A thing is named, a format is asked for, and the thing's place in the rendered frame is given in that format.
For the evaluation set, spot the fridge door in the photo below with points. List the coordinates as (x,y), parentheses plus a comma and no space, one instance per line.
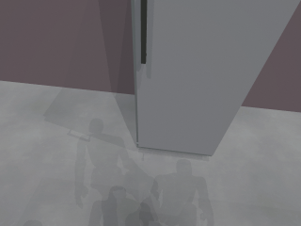
(203,57)

